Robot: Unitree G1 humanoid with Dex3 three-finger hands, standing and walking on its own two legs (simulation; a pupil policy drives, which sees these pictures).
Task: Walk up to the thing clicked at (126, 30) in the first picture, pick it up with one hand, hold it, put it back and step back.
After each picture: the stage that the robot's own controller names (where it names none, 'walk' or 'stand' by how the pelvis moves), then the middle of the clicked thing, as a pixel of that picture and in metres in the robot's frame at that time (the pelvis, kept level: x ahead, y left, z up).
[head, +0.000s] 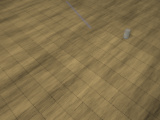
stand; (126, 33) +1.64 -0.53 -0.72
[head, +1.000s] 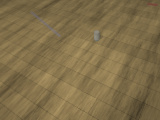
walk; (96, 35) +1.58 -0.03 -0.70
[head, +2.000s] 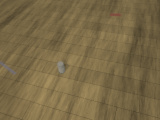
walk; (61, 67) +1.04 +0.30 -0.71
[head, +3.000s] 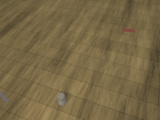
walk; (61, 99) +0.65 +0.26 -0.71
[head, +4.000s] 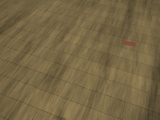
stand; out of the picture +0.43 +0.21 -0.70
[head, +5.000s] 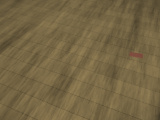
stand; out of the picture +0.37 +0.19 -0.72
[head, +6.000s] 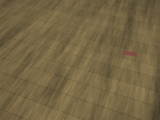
stand; out of the picture +0.35 +0.22 -0.72
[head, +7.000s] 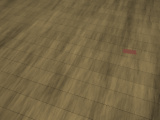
stand; out of the picture +0.38 +0.22 -0.73
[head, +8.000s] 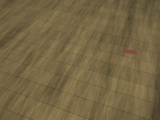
stand; out of the picture +0.36 +0.22 -0.73
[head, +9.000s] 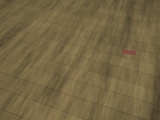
go down; out of the picture +0.36 +0.22 -0.73
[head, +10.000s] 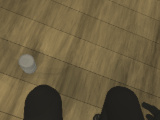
go down; (28, 64) +0.44 +0.24 -0.36
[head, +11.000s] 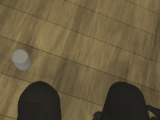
approach; (21, 60) +0.44 +0.26 -0.30
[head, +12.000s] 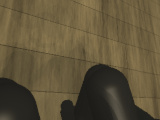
close in; out of the picture +0.42 +0.30 -0.22
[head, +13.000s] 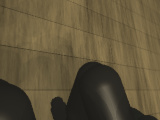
close; out of the picture +0.41 +0.31 -0.22
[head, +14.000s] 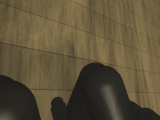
lift; out of the picture +0.39 +0.30 -0.23
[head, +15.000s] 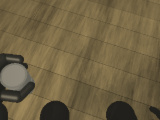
lift; (19, 81) +0.33 +0.22 -0.01
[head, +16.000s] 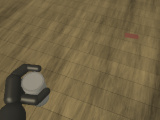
hold; (36, 90) +0.33 +0.18 +0.01
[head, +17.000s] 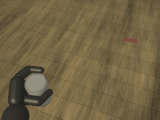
hold; (39, 90) +0.33 +0.17 +0.01
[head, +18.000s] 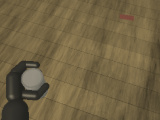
crouch; (35, 84) +0.36 +0.17 -0.04
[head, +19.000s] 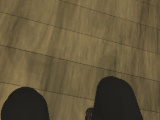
lower; out of the picture +0.47 +0.28 -0.09
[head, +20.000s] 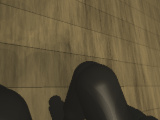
lower; out of the picture +0.42 +0.32 -0.22
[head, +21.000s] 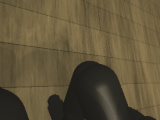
lower; out of the picture +0.42 +0.32 -0.22
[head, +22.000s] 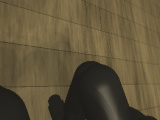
lower; out of the picture +0.42 +0.33 -0.22
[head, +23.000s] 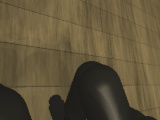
lower; out of the picture +0.42 +0.33 -0.22
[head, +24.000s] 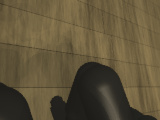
open; out of the picture +0.41 +0.30 -0.23
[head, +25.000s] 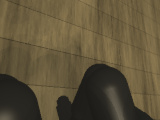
stand; out of the picture +0.42 +0.29 -0.23
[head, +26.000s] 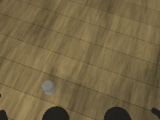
walk; (48, 88) +0.43 +0.21 -0.50
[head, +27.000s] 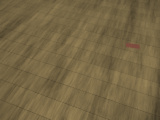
stand; out of the picture +0.38 +0.18 -0.67
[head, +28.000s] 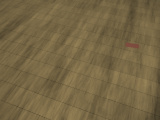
stand; out of the picture +0.38 +0.19 -0.67
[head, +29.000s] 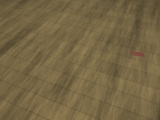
stand; out of the picture +0.40 +0.17 -0.72
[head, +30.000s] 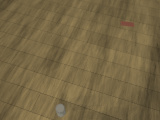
walk; (60, 110) +0.45 +0.16 -0.71
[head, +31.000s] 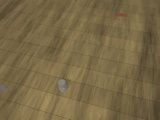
walk; (62, 85) +0.71 +0.24 -0.70
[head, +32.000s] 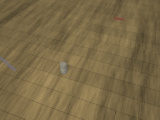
stand; (63, 67) +1.03 +0.23 -0.70
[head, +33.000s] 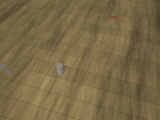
stand; (59, 69) +1.01 +0.25 -0.72
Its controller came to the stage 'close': yes
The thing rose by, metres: 0.72
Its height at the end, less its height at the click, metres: +0.00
